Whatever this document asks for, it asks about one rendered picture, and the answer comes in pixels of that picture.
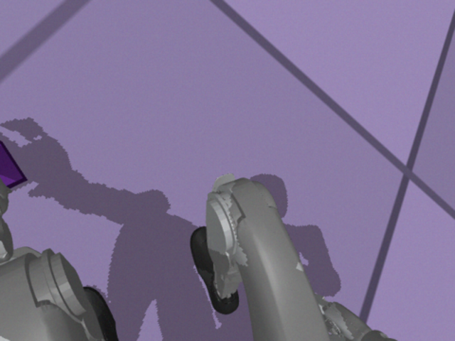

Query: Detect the left robot arm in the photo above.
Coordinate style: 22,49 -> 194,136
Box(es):
0,178 -> 14,264

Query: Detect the small box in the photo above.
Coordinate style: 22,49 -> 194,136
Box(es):
0,141 -> 27,188

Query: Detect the right robot hand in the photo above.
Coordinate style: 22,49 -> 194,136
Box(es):
315,293 -> 371,341

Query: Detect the right robot foot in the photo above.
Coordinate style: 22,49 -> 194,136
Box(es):
190,227 -> 239,315

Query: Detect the left robot foot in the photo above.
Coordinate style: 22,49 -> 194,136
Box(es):
83,287 -> 119,341

